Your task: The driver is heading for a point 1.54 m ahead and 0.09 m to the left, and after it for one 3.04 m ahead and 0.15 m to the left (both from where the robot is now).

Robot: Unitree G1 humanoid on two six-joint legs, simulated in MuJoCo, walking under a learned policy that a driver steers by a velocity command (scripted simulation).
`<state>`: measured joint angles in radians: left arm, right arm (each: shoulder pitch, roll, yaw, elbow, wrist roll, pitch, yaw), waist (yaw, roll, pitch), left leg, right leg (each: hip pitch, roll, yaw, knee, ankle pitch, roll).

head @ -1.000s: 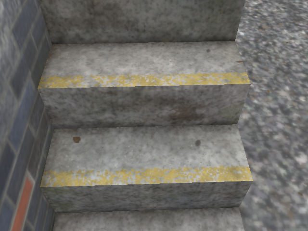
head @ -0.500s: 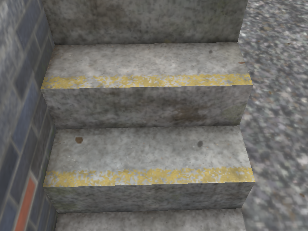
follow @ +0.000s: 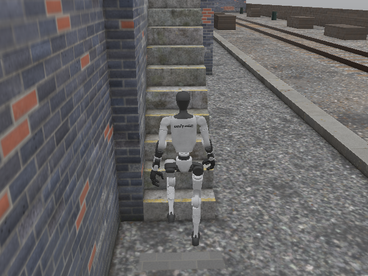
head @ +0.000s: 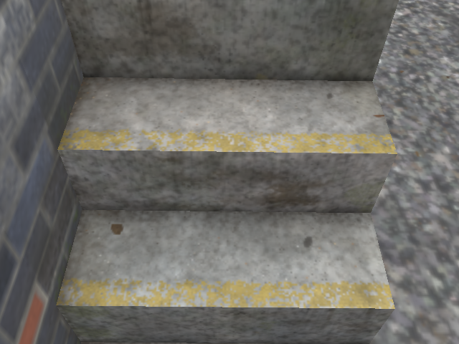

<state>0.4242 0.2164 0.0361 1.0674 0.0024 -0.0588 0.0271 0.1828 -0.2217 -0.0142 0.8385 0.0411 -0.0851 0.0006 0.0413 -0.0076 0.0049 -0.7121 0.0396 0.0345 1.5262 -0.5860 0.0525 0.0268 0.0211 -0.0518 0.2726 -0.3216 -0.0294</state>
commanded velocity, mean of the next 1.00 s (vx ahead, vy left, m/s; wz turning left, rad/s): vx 0.49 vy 0.00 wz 0.00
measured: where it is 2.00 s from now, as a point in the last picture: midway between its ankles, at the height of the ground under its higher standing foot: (237, 2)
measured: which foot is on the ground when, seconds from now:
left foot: up 0.00-0.18, down 0.20-1.00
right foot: down 0.00-0.24, up 0.26-0.98, down 1.00-1.00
